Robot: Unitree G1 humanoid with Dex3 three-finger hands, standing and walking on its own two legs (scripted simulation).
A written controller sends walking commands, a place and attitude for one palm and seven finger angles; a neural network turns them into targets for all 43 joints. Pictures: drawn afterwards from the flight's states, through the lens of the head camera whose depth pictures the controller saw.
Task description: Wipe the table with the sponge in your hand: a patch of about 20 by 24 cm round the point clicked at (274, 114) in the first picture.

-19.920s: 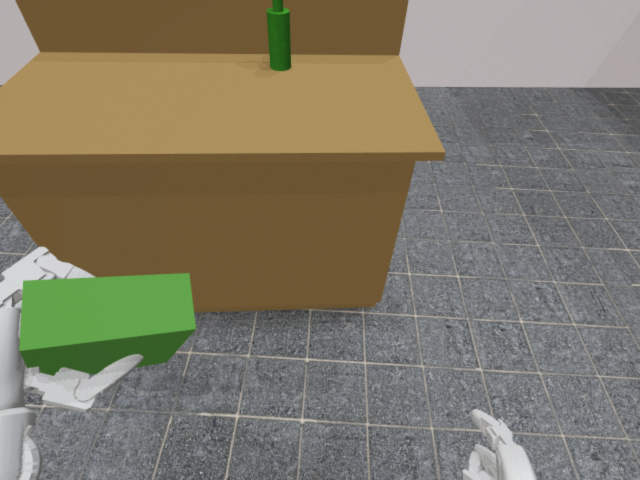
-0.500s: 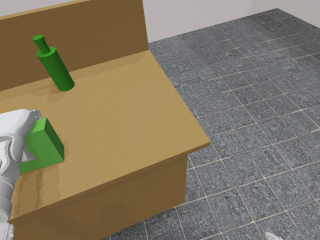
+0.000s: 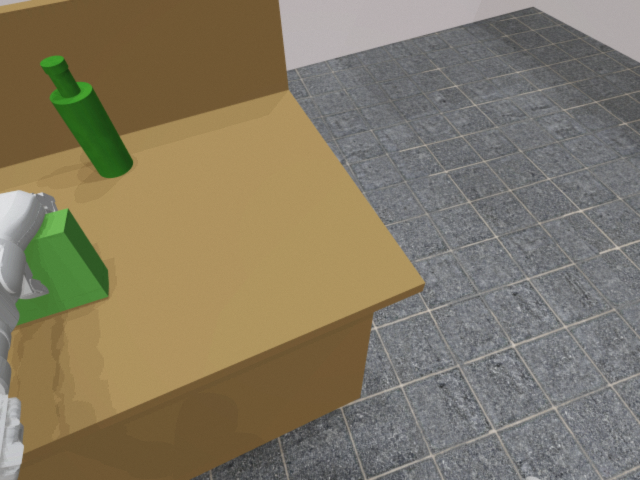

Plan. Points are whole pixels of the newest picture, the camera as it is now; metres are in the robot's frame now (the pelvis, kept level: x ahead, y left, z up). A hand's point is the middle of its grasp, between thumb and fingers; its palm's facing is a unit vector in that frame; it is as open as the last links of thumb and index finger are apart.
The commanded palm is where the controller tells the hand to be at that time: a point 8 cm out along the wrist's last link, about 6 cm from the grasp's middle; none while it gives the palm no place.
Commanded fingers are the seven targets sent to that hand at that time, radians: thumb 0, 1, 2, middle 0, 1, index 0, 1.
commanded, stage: wipe forward along the first lane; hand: left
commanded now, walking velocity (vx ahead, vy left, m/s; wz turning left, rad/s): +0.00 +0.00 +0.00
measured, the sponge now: (40, 281) +0.34 +0.40 +0.04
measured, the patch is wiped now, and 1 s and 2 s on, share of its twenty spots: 0.25 0.40 0.60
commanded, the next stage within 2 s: slide across to the middle lane in 0.20 s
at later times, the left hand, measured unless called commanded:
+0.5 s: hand (28, 229) +0.39 +0.42 +0.09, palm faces -0.14 +0.03 -0.99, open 9.7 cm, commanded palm +0.39 +0.38 +0.13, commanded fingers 0.00 0.10 1.30 -1.20 -1.60 -1.20 -1.60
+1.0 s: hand (66, 217) +0.41 +0.37 +0.09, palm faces -0.07 +0.00 -1.00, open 9.7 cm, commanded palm +0.40 +0.33 +0.13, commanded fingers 0.00 0.10 1.30 -1.20 -1.60 -1.20 -1.60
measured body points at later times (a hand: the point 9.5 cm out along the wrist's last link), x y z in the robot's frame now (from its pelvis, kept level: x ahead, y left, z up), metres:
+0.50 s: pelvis +0.02 +0.03 +0.00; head +0.08 +0.02 +0.45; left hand +0.40 +0.41 +0.14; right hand +0.10 -0.25 -0.13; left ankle +0.00 +0.12 -0.73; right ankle +0.05 -0.11 -0.73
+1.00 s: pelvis +0.06 +0.03 +0.01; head +0.10 +0.02 +0.46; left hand +0.41 +0.37 +0.14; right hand +0.22 -0.22 -0.11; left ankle +0.00 +0.12 -0.73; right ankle +0.05 -0.11 -0.73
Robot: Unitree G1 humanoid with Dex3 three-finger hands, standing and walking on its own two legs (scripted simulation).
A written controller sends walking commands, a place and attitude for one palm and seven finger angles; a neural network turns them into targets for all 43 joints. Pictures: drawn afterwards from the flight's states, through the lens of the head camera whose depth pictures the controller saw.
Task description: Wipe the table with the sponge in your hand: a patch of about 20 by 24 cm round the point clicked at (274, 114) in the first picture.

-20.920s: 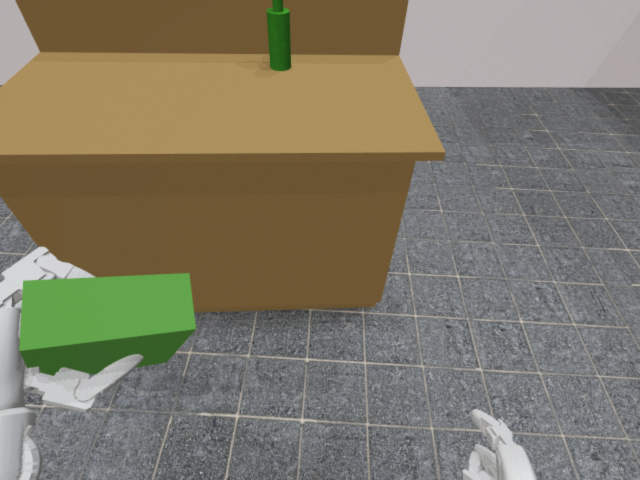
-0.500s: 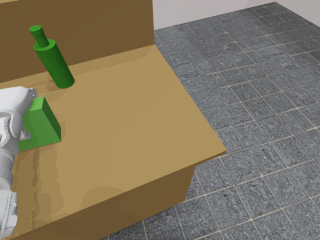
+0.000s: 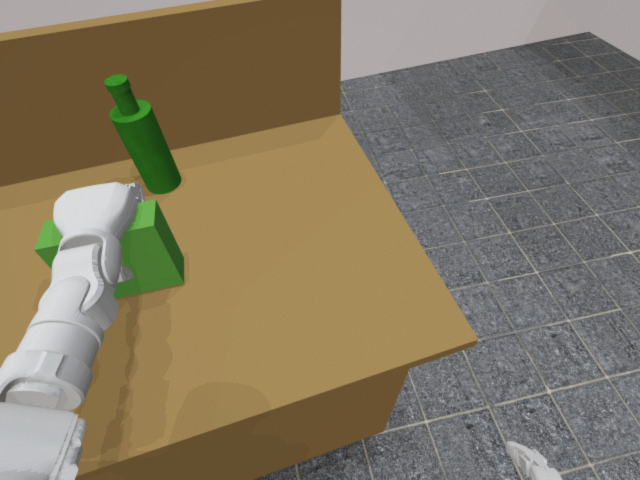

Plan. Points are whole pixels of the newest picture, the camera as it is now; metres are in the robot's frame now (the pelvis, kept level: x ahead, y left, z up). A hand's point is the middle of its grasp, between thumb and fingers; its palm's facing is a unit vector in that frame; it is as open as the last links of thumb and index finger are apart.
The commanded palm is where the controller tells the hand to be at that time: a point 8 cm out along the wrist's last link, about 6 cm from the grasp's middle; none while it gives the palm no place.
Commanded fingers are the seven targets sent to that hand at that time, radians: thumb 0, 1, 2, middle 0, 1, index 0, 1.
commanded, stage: wipe back along the middle lane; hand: left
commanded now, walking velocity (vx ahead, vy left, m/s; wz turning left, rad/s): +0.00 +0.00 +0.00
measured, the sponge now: (125, 263) +0.36 +0.33 +0.03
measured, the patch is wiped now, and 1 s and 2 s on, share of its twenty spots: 0.40 0.60 0.60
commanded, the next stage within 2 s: slide across to the third lane in 1.78 s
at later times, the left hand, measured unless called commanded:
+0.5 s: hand (136, 248) +0.36 +0.29 +0.07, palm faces -0.03 +0.01 -1.00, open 9.7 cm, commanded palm +0.33 +0.27 +0.10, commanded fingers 0.00 0.10 1.30 -1.20 -1.60 -1.20 -1.60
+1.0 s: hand (139, 272) +0.32 +0.27 +0.08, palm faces +0.04 -0.03 -1.00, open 9.7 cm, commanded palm +0.28 +0.24 +0.11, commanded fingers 0.00 0.10 1.30 -1.20 -1.60 -1.20 -1.60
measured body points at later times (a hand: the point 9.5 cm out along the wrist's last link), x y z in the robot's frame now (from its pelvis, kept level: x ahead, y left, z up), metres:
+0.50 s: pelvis +0.00 -0.01 +0.00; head +0.03 -0.03 +0.45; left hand +0.36 +0.29 +0.13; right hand +0.14 -0.27 -0.13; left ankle -0.05 +0.10 -0.74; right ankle -0.01 -0.14 -0.74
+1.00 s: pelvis +0.00 +0.00 +0.00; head +0.01 -0.04 +0.45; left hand +0.32 +0.27 +0.13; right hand +0.21 -0.23 -0.10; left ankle -0.05 +0.10 -0.74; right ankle -0.01 -0.14 -0.74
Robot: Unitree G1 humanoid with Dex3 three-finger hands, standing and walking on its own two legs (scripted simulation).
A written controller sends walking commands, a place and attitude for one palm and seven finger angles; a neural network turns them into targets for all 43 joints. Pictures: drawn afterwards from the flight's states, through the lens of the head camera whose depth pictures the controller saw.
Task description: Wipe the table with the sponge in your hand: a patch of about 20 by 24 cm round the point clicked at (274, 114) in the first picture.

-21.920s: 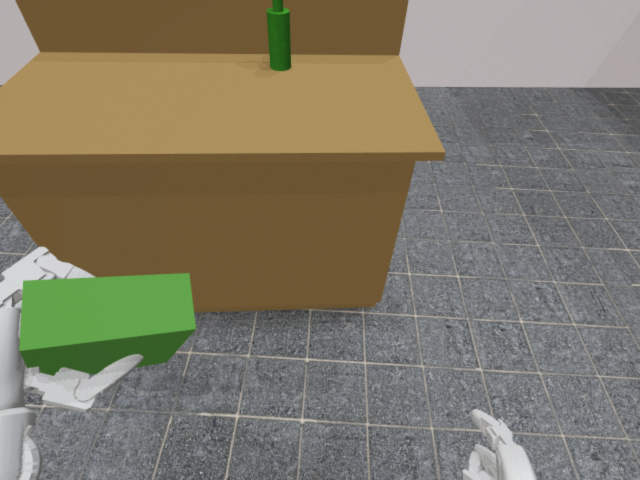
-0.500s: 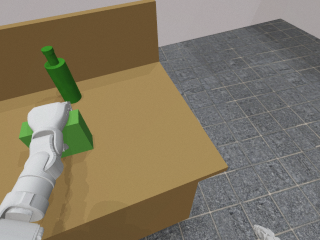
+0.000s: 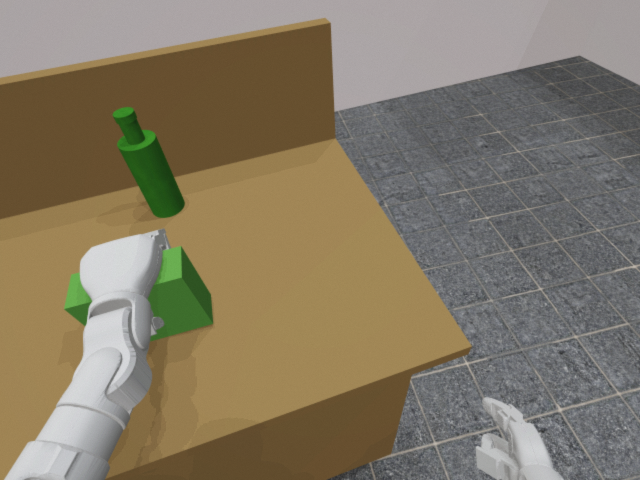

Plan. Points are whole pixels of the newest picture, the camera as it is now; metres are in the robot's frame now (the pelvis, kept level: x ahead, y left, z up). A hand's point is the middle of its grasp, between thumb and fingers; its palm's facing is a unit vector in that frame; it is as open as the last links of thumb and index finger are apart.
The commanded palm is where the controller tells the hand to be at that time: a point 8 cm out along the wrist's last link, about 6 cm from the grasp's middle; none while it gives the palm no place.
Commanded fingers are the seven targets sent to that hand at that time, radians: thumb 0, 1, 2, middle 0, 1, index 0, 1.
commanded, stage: wipe back along the middle lane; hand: left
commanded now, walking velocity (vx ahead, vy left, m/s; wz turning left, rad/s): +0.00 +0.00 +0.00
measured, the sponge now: (153, 308) +0.31 +0.29 +0.03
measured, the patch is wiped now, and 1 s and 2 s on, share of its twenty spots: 0.60 0.60 0.75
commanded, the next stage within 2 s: slide across to the third lane in 0.78 s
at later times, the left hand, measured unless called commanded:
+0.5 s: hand (152, 322) +0.26 +0.25 +0.08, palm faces +0.08 -0.06 -1.00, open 9.7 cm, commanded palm +0.21 +0.23 +0.10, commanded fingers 0.00 0.10 1.30 -1.20 -1.60 -1.20 -1.60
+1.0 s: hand (154, 355) +0.23 +0.23 +0.08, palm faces +0.08 -0.07 -0.99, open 9.6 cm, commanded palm +0.19 +0.20 +0.11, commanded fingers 0.00 0.10 1.30 -1.20 -1.60 -1.20 -1.60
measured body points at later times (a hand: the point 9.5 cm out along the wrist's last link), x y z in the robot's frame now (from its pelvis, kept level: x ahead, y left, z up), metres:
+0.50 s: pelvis +0.00 -0.01 +0.00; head -0.01 -0.05 +0.45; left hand +0.26 +0.24 +0.13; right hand +0.23 -0.22 -0.09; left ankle -0.06 +0.10 -0.74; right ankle -0.01 -0.14 -0.74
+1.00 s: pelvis -0.03 -0.02 +0.00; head -0.04 -0.07 +0.45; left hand +0.22 +0.22 +0.13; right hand +0.21 -0.23 -0.09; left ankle -0.06 +0.10 -0.74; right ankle -0.01 -0.14 -0.74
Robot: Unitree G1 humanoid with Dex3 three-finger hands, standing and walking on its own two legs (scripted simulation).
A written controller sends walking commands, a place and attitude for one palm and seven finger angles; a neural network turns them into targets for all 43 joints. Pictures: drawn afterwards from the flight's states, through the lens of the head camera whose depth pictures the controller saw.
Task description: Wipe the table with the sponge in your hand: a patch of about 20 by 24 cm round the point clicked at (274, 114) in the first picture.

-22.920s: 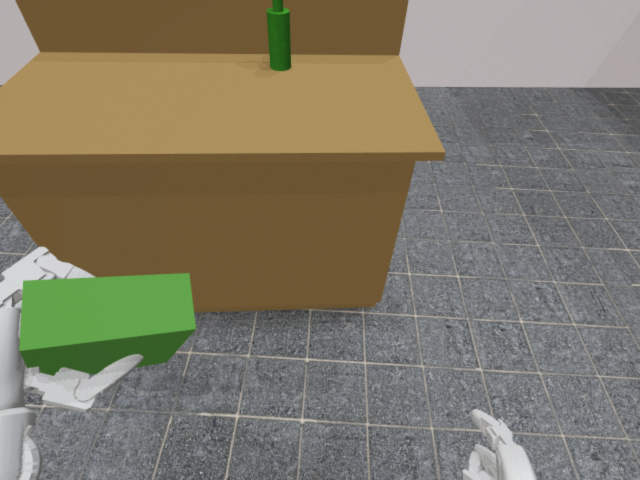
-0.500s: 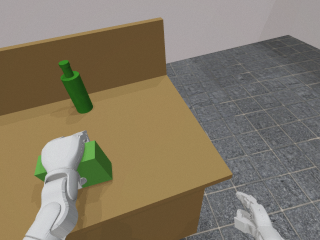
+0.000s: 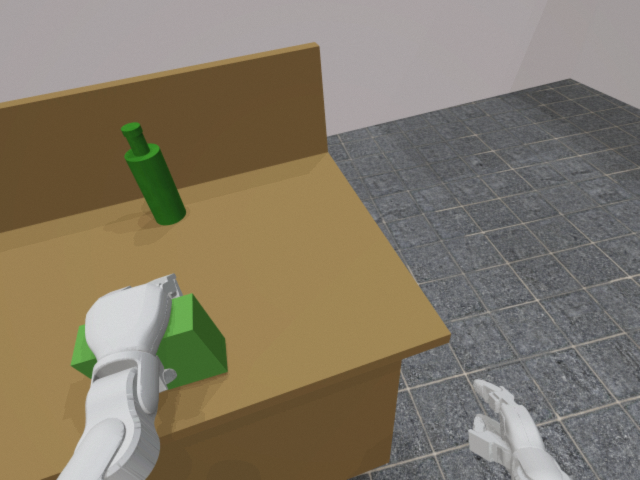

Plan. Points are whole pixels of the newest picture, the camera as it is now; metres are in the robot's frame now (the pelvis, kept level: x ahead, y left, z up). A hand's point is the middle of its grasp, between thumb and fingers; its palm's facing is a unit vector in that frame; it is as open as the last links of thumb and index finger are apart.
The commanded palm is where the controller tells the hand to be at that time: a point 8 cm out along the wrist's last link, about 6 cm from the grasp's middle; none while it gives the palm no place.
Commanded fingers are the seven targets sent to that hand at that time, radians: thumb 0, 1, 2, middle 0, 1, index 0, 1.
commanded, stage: slide across to the third lane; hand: left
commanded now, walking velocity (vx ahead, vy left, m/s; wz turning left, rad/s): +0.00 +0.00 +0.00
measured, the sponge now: (164, 356) +0.25 +0.26 +0.03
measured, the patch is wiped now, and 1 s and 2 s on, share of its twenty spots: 0.60 0.75 0.80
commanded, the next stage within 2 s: wipe forward along the third lane in 0.92 s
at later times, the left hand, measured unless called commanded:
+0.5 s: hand (180, 330) +0.26 +0.23 +0.08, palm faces +0.04 -0.03 -1.00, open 9.7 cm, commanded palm +0.24 +0.18 +0.12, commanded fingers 0.00 0.10 1.30 -1.20 -1.60 -1.20 -1.60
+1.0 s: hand (209, 318) +0.28 +0.20 +0.07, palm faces +0.05 -0.06 -1.00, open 9.7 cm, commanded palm +0.24 +0.17 +0.12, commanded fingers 0.00 0.10 1.30 -1.20 -1.60 -1.20 -1.60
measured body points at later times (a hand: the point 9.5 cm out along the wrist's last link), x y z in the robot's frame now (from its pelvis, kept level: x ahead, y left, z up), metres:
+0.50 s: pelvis -0.01 +0.00 +0.00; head -0.02 -0.06 +0.45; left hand +0.25 +0.22 +0.13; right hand +0.25 -0.18 -0.09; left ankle -0.03 +0.12 -0.74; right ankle +0.02 -0.12 -0.74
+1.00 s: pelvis -0.01 -0.02 +0.00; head -0.04 -0.07 +0.45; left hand +0.28 +0.19 +0.13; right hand +0.24 -0.22 -0.09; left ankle -0.03 +0.12 -0.74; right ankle +0.02 -0.12 -0.74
